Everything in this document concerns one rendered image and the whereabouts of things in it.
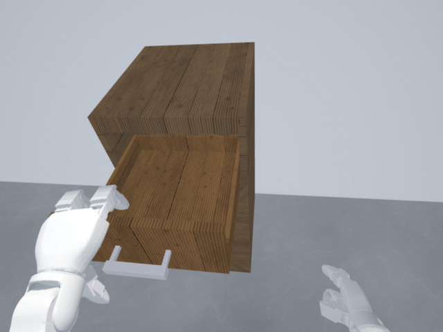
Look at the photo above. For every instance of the right robot forearm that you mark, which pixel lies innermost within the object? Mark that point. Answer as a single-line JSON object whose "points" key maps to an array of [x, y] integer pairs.
{"points": [[365, 321]]}

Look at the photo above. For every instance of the robot right hand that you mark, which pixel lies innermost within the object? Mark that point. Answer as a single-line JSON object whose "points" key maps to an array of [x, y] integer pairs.
{"points": [[336, 306]]}

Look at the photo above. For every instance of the robot left hand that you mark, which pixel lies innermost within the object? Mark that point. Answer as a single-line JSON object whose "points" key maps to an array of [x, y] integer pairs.
{"points": [[70, 238]]}

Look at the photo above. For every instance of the handle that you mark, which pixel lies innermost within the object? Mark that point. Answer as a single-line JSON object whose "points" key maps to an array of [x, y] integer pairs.
{"points": [[113, 267]]}

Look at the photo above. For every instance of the cabinet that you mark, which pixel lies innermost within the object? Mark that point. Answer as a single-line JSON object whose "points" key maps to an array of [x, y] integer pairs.
{"points": [[195, 90]]}

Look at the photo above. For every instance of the left robot forearm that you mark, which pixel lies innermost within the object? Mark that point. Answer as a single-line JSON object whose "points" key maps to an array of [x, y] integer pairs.
{"points": [[50, 304]]}

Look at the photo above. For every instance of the drawer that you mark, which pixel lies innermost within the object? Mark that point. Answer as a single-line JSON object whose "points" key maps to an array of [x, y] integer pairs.
{"points": [[183, 193]]}

